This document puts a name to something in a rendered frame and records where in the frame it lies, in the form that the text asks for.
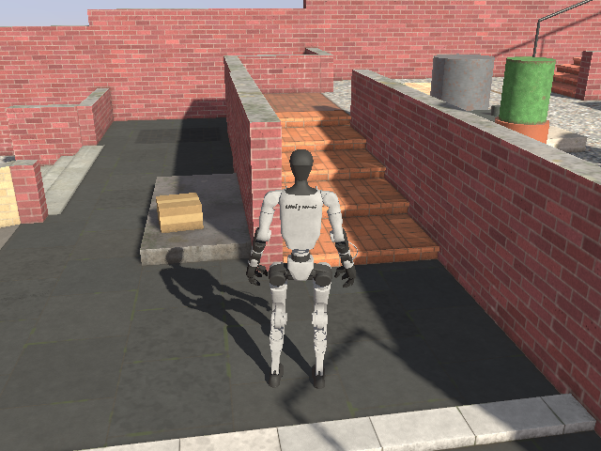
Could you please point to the robot right forearm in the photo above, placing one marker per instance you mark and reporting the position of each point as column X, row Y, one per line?
column 344, row 252

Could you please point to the robot right hand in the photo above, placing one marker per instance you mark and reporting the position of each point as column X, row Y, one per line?
column 350, row 272

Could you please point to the robot left hand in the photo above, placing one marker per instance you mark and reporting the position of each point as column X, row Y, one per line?
column 251, row 271

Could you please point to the robot left forearm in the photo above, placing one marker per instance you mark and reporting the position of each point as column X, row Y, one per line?
column 257, row 251

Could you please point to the robot left foot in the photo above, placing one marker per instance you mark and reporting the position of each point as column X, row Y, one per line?
column 274, row 380

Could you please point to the right robot upper arm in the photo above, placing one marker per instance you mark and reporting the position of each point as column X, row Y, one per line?
column 330, row 200

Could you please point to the left robot upper arm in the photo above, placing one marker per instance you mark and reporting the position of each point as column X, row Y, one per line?
column 271, row 199

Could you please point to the left robot thigh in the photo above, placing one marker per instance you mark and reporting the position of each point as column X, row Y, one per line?
column 278, row 287

